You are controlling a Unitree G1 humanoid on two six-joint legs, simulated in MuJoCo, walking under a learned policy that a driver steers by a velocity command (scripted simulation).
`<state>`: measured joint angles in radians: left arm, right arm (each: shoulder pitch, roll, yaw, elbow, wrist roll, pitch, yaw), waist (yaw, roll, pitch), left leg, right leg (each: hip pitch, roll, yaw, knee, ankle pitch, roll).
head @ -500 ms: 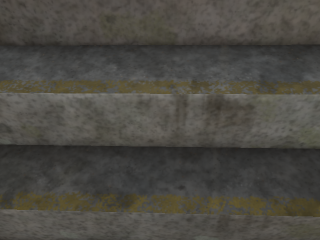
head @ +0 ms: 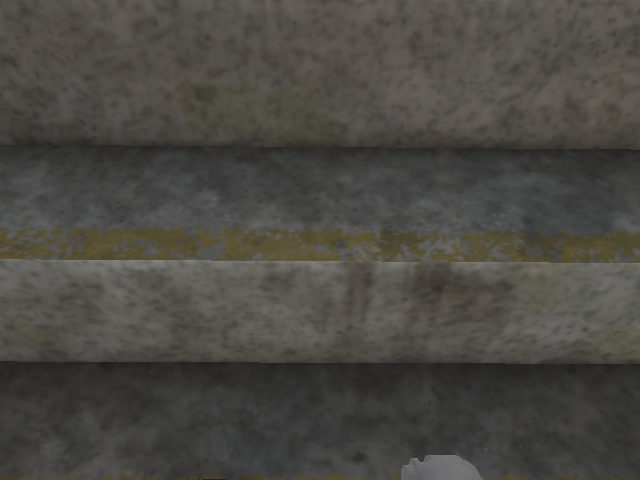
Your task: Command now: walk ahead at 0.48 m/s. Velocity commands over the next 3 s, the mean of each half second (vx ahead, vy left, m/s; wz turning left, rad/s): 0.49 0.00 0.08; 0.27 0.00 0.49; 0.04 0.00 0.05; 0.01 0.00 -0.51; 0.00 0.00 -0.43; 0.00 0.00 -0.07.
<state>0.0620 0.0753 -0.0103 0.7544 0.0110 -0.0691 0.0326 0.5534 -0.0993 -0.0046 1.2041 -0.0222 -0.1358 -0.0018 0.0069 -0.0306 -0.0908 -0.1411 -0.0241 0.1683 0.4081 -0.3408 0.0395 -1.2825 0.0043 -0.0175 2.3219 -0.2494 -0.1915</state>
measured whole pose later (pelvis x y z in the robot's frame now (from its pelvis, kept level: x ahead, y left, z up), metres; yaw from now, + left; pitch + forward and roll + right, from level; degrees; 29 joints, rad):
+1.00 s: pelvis +0.29 +0.12 +0.36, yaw +20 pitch +3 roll +0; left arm 0.17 0.19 0.06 0.72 0.05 -0.10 0.02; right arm 0.11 -0.18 -0.05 0.76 -0.03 0.01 -0.03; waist 0.03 0.01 -0.03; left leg -0.79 -0.04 0.14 1.19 -0.46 0.14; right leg -0.64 -0.05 0.02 1.99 0.04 -0.04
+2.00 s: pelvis +0.34 +0.15 +0.44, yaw +1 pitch +2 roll +0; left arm 0.17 0.22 0.10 0.68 0.04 0.01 0.04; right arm 0.23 -0.16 -0.01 0.59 -0.03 -0.01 -0.08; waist -0.01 -0.06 0.00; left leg -0.44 -0.01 0.10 0.69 -0.30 0.07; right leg -0.62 0.08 0.11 1.38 -0.36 0.03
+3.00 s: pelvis +0.34 -0.02 +0.40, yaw -10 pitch +3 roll +0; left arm 0.24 0.13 0.01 0.65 0.03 -0.02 -0.02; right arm 0.19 -0.16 -0.04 0.67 -0.06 0.00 -0.09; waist 0.00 0.01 -0.02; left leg -0.56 0.05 -0.03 1.00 -0.49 -0.01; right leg -0.42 -0.02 -0.03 1.15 -0.47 -0.01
